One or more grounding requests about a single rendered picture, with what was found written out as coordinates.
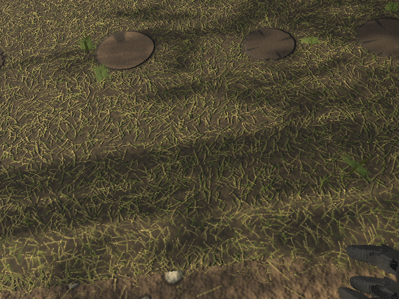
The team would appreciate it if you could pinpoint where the right robot hand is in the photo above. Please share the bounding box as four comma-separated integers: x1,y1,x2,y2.
339,244,399,299

